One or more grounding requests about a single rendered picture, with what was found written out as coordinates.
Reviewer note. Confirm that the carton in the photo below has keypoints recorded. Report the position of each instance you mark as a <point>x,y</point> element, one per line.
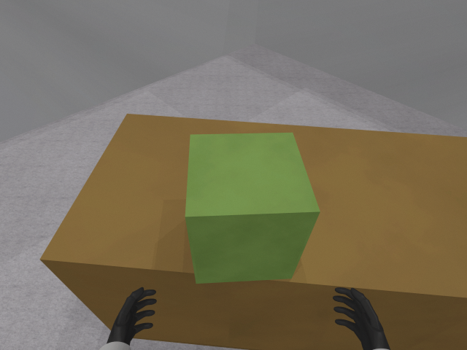
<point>250,207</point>

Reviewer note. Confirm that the pedestal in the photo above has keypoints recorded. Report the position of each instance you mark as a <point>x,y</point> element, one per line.
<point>392,225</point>

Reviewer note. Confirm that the right robot hand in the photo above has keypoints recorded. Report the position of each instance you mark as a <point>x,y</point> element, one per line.
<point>367,326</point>

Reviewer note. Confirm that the left robot hand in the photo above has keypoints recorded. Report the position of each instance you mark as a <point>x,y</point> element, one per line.
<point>124,328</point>

